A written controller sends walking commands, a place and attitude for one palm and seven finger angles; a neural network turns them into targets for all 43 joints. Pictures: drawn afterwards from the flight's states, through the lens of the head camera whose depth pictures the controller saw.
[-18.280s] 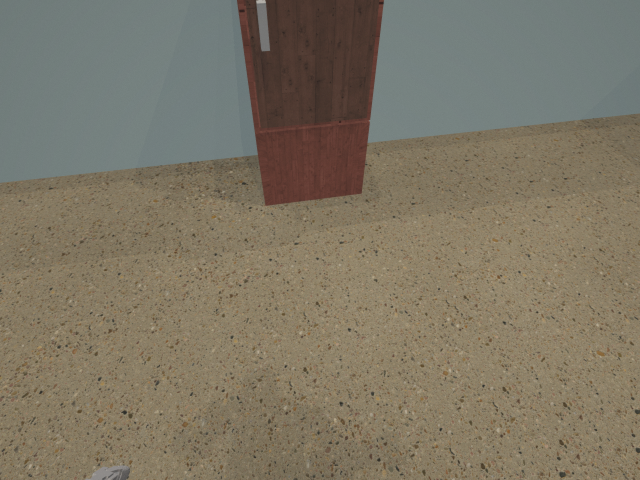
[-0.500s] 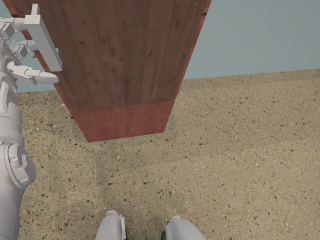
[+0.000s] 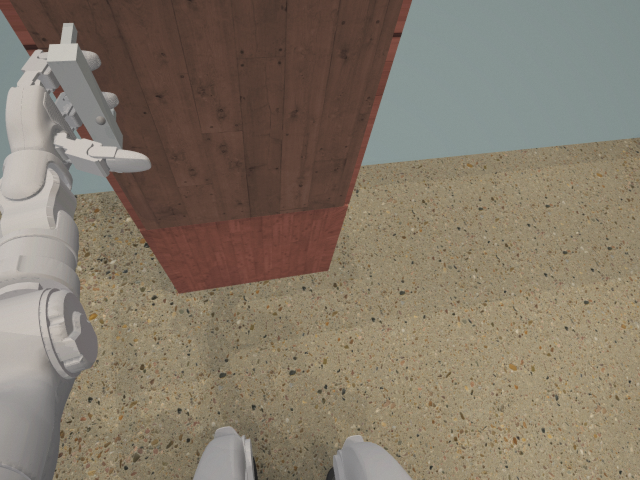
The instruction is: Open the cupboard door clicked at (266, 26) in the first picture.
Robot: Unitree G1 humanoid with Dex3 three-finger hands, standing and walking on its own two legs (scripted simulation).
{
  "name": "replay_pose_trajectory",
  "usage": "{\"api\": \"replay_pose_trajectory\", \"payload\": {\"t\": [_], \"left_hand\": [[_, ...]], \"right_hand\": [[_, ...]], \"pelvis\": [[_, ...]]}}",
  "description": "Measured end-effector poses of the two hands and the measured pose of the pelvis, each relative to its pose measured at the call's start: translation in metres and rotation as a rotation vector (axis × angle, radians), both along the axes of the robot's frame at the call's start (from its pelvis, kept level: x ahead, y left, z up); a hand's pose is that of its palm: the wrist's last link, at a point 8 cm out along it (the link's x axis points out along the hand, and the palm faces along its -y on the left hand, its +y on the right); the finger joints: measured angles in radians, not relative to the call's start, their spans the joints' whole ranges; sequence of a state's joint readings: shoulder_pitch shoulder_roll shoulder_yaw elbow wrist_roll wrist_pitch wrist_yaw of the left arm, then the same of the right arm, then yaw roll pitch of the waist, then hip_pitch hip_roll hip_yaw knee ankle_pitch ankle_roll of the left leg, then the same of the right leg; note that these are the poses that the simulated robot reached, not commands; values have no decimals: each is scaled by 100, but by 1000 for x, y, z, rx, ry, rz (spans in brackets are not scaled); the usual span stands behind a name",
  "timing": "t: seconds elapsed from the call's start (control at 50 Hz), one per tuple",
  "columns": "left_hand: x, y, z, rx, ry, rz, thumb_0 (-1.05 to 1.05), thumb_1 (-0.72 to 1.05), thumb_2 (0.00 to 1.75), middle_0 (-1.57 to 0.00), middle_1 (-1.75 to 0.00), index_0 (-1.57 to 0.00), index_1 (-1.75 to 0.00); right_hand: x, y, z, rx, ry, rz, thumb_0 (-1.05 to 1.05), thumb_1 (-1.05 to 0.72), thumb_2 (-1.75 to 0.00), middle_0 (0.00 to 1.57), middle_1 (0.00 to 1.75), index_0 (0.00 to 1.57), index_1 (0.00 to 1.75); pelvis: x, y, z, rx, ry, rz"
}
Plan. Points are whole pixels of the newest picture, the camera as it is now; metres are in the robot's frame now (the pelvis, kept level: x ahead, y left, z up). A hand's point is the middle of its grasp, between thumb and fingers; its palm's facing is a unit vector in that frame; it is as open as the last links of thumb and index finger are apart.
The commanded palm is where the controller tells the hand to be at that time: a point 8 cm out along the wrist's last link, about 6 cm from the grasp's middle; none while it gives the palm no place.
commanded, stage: slide the fingers in behind the handle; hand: left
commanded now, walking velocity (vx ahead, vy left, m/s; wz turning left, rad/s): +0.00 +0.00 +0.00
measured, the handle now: (91, 91) +0.57 +0.23 +0.10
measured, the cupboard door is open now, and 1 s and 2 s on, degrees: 0 0 28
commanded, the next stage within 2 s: close the thumb around the handle in 0.36 s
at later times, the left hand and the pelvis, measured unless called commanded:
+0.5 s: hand (100, 118) +0.52 +0.21 +0.10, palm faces +0.11 -0.99 +0.02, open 13.9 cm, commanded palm +0.50 +0.25 +0.10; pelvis +0.00 +0.00 +0.00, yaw +0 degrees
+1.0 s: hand (100, 121) +0.52 +0.21 +0.10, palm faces +0.11 -0.99 +0.01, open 6.8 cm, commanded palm +0.49 +0.25 +0.10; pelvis +0.00 +0.00 +0.00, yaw +0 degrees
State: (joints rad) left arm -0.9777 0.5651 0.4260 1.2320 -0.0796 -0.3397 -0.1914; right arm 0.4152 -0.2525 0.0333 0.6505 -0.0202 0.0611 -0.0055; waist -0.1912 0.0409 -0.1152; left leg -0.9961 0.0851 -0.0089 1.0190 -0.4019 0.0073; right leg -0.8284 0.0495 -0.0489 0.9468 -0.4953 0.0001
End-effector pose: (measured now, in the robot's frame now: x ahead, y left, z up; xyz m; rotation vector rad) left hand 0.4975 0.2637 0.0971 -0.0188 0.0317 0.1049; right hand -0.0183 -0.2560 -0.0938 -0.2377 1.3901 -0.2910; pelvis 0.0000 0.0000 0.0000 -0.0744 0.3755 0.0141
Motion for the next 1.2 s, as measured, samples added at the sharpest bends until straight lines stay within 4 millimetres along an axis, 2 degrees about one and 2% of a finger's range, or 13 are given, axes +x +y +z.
{"api": "replay_pose_trajectory", "payload": {"t": [0.3, 0.56, 0.72, 1.02, 1.2], "left_hand": [[1, 3, 0, 0, -9, 12, -1, -50, 30, -30, -120, -31, -121], [0, -2, 1, -6, -2, 6, -1, -47, 32, -30, -120, -30, -120], [-4, -2, 4, 9, -17, 7, -1, -20, 43, -32, -123, -32, -123], [-6, -3, 5, 7, -21, 4, 1, 58, 77, -37, -131, -38, -131], [-7, -8, 5, 3, -23, 0, 1, 64, 81, -33, -133, -34, -132]], "right_hand": [[-8, -5, 2, -12, 25, -15, 0, -91, -89, 20, 30, 20, 30], [1, -4, 2, -3, 5, -2, 0, -91, -89, 20, 30, 20, 30], [7, -3, 0, 6, -15, -1, 0, -91, -89, 20, 30, 20, 30], [4, -6, 0, -5, -12, 3, 0, -91, -89, 20, 30, 20, 30], [1, -7, 0, -6, -17, -5, 0, -91, -89, 20, 30, 20, 30]], "pelvis": [[1, -2, 0, 2, 4, -6], [3, -1, 2, 4, -2, -2], [3, -2, 2, 6, -9, -4], [1, -2, 1, 6, -11, -1], [-1, -3, 2, 8, -15, -6]]}}
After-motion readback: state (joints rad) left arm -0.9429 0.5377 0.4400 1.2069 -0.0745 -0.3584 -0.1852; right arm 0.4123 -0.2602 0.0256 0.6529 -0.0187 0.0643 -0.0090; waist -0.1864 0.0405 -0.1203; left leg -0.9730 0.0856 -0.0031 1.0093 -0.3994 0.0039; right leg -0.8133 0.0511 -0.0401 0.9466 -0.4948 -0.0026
